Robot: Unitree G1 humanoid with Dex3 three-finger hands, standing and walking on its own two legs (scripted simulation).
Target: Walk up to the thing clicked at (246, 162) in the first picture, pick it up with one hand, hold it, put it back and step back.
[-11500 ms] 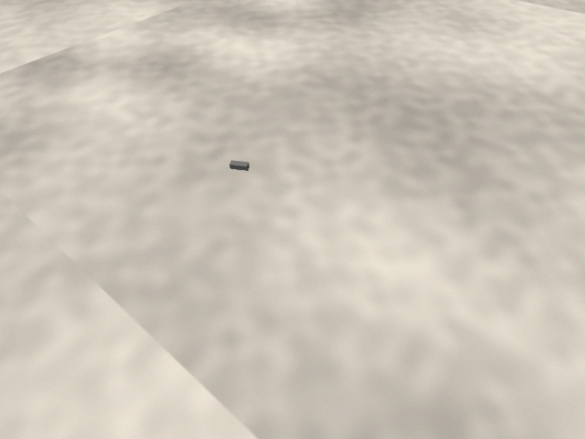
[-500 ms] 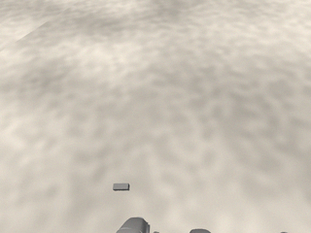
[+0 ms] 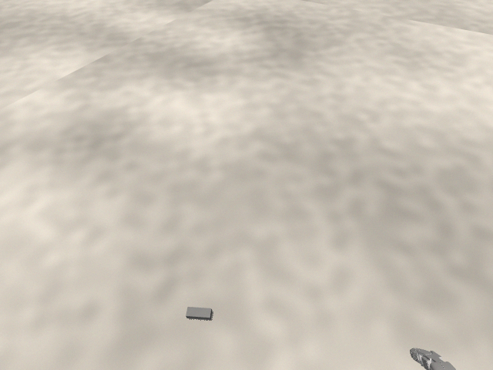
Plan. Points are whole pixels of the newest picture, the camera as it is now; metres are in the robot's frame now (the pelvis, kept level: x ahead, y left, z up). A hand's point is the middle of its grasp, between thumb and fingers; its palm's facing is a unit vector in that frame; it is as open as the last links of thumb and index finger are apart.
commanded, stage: walk up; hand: left
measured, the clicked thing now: (199, 313) +0.44 +0.23 -0.75
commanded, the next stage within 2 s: stand in 1.02 s
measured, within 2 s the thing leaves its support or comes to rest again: neither
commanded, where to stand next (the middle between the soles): +0.05 -0.01 m, yaw -1 degrees
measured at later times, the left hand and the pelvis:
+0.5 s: hand out of the picture +0.08 +0.25 -0.13, palm faces -0.04 -0.92 -0.39, open 7.4 cm; pelvis +0.00 -0.01 +0.02, yaw -1 degrees
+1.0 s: hand out of the picture +0.09 +0.25 -0.13, palm faces -0.04 -0.93 -0.38, open 7.4 cm; pelvis +0.00 -0.01 +0.02, yaw -1 degrees
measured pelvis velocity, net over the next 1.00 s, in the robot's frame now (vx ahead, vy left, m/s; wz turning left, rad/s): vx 0.00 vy -0.01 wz -0.02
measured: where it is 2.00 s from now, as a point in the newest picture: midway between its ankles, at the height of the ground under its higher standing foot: outside the picture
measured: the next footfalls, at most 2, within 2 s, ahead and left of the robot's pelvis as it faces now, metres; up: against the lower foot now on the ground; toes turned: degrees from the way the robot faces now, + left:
none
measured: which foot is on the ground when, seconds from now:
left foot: down 0.00-1.00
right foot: down 0.00-1.00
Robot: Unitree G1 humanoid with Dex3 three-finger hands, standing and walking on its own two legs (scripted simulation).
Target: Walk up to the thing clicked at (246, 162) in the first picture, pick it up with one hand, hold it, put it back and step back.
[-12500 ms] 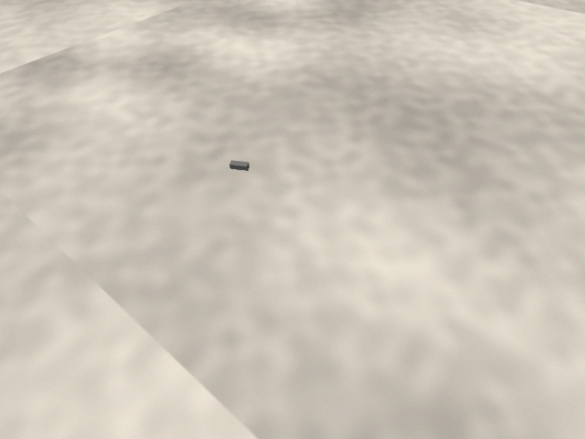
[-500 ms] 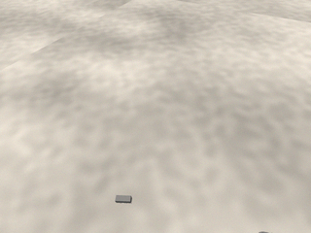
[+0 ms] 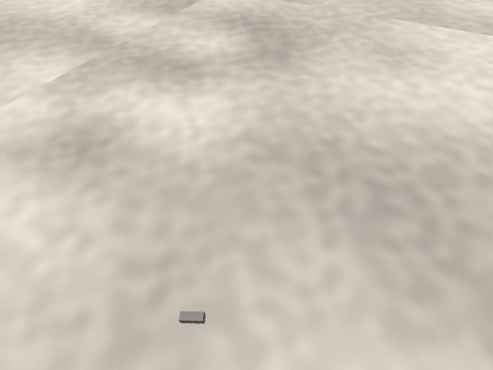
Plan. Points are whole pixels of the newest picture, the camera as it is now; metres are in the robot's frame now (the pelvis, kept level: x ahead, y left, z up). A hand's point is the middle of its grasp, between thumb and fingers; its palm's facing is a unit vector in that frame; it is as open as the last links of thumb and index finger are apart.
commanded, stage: walk up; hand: left
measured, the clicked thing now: (192, 317) +0.44 +0.25 -0.77
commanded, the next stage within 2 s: stand in 0.02 s
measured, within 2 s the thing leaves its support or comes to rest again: neither
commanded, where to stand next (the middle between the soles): +0.05 +0.01 m, yaw +0 degrees
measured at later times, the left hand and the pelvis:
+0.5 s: hand out of the picture +0.06 +0.25 -0.15, palm faces -0.02 -0.94 -0.34, open 7.4 cm; pelvis -0.01 -0.01 +0.00, yaw +1 degrees
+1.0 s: hand out of the picture +0.05 +0.24 -0.15, palm faces -0.02 -0.94 -0.35, open 7.4 cm; pelvis -0.01 -0.01 +0.00, yaw +1 degrees
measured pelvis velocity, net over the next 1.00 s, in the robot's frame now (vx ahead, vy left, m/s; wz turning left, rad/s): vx -0.01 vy -0.01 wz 0.02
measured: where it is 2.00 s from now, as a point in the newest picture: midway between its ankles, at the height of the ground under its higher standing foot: outside the picture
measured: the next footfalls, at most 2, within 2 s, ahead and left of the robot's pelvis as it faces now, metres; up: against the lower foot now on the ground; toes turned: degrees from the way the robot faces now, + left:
none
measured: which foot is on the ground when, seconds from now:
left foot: down 0.00-1.00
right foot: down 0.00-1.00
